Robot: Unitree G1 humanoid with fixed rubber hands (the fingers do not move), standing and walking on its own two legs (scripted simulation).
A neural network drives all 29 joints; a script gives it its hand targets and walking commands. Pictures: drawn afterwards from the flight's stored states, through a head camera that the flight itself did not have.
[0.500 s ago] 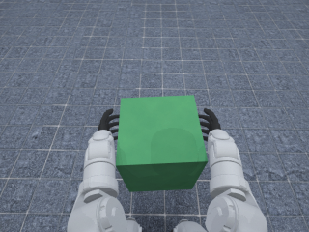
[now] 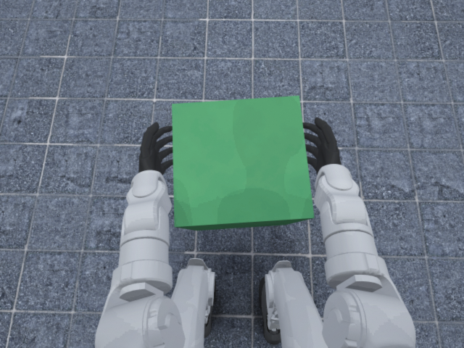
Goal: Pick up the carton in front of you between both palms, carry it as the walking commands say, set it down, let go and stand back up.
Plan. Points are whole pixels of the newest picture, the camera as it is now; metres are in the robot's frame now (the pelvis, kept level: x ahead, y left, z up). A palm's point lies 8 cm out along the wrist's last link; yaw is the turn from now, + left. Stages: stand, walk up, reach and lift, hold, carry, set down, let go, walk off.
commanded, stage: set down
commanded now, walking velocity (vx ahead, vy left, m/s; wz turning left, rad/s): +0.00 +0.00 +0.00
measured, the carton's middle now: (238, 175) +0.42 +0.01 -0.15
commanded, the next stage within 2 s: none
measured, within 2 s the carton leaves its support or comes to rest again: rests again in 1.68 s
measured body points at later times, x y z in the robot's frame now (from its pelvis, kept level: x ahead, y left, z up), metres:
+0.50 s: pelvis -0.04 +0.00 -0.13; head +0.25 +0.00 +0.21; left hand +0.44 +0.16 -0.24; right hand +0.47 -0.15 -0.24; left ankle +0.07 +0.12 -0.59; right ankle +0.05 -0.11 -0.59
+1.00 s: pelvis -0.05 +0.00 -0.23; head +0.30 -0.03 +0.04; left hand +0.48 +0.16 -0.38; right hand +0.50 -0.14 -0.40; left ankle +0.07 +0.12 -0.59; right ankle +0.05 -0.11 -0.59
